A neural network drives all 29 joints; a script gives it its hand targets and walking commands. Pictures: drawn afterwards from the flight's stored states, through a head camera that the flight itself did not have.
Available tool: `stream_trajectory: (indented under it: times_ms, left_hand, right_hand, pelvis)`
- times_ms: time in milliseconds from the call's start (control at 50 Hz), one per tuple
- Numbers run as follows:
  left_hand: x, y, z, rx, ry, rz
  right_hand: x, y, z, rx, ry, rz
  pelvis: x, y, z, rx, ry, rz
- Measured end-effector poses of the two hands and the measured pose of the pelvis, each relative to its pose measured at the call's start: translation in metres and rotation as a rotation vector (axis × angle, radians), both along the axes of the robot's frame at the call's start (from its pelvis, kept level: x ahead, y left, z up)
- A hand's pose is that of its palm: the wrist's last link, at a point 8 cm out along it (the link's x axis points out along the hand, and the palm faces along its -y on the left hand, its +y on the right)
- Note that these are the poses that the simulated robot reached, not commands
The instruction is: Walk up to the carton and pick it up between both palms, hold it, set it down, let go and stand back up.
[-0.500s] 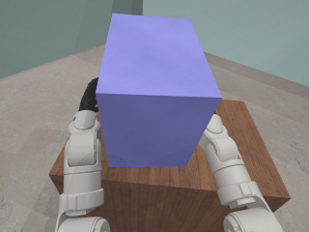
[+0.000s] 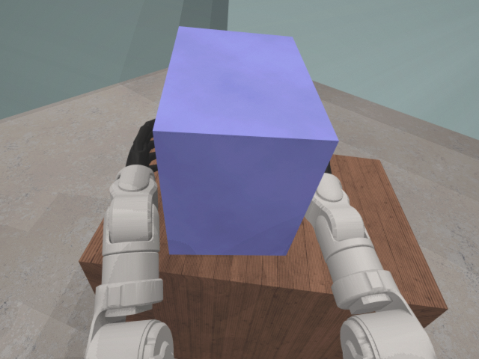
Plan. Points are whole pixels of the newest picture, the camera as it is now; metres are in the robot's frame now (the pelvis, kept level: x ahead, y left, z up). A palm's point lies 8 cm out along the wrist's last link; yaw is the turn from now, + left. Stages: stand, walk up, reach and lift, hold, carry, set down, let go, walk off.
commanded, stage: hold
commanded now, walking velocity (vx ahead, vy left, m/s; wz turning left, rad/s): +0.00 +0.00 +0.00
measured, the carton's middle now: (232, 142) +0.40 +0.00 +0.21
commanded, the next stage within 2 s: none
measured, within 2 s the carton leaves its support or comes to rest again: neither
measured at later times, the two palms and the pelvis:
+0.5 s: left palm (148, 160) +0.38 +0.13 +0.18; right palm (321, 169) +0.37 -0.15 +0.18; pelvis +0.01 +0.00 +0.00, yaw +0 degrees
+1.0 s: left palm (141, 165) +0.37 +0.14 +0.18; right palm (316, 170) +0.36 -0.14 +0.17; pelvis +0.01 +0.01 +0.00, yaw +0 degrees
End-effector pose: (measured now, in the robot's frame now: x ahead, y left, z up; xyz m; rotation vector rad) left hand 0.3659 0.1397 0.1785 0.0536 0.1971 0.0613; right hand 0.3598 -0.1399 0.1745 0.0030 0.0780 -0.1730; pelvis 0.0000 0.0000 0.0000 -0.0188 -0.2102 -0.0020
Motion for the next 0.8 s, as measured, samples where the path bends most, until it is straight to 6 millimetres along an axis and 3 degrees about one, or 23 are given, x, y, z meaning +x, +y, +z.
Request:
stream_trajectory:
  times_ms: [340,480,680,800]
  left_hand:
    - [0.009,-0.008,-0.004,0.019,0.001,-0.027]
    - [0.012,-0.011,0.006,0.024,-0.041,-0.026]
    - [0.010,-0.008,-0.009,0.011,0.000,-0.031]
    - [0.005,-0.005,0.000,0.002,-0.052,-0.024]
  right_hand:
    - [0.001,-0.008,-0.009,0.014,0.002,-0.027]
    - [0.005,-0.010,0.001,0.014,-0.042,-0.025]
    - [0.003,-0.008,-0.007,-0.001,-0.001,-0.024]
    - [-0.001,-0.005,0.003,0.008,-0.054,-0.021]
  pelvis:
    - [0.009,0.004,0.000,-0.004,0.005,-0.006]
    - [0.013,0.004,0.000,-0.008,0.011,-0.010]
    - [0.019,0.004,0.000,-0.009,0.003,-0.007]
    - [0.019,0.005,-0.001,-0.013,0.003,-0.008]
